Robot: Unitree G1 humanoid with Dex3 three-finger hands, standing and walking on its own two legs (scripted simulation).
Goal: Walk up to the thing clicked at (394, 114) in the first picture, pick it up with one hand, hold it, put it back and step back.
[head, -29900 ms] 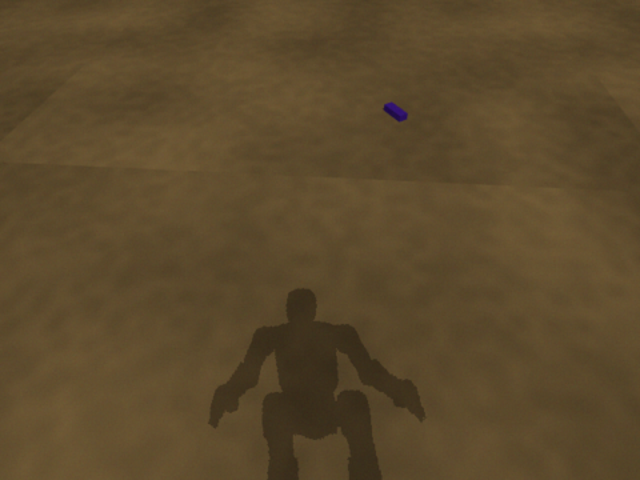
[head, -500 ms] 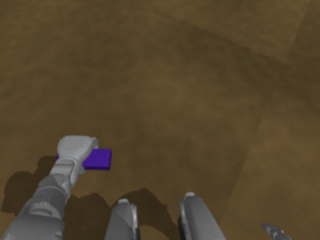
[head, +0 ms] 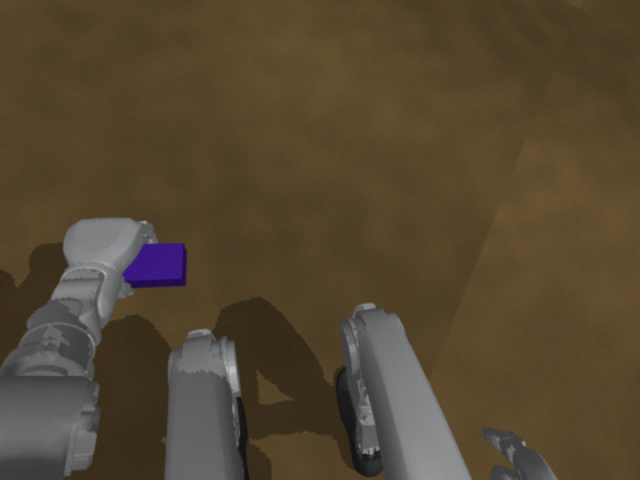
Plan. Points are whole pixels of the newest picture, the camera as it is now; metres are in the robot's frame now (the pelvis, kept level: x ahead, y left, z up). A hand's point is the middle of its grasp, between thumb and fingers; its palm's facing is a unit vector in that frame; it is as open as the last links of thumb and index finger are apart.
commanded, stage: crouch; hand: left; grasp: from above
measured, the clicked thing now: (130, 266) +0.42 +0.22 -0.20
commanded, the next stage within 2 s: lower in 0.78 s
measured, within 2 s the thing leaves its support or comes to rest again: rests again in 1.90 s
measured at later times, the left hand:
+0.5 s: hand (133, 265) +0.44 +0.23 -0.26, palm faces -0.49 +0.01 -0.87, open 8.4 cm
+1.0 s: hand (142, 267) +0.45 +0.23 -0.31, palm faces -0.49 +0.01 -0.87, open 8.3 cm
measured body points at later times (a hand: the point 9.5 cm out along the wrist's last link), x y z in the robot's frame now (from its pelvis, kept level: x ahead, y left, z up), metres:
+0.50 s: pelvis +0.00 +0.00 -0.08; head +0.24 +0.04 +0.30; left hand +0.46 +0.23 -0.21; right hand +0.04 -0.28 -0.20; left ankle +0.08 +0.12 -0.43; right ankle +0.08 -0.14 -0.43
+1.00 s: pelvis -0.01 +0.00 -0.13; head +0.24 +0.04 +0.25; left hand +0.47 +0.23 -0.26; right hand +0.02 -0.28 -0.24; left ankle +0.08 +0.12 -0.43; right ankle +0.08 -0.14 -0.43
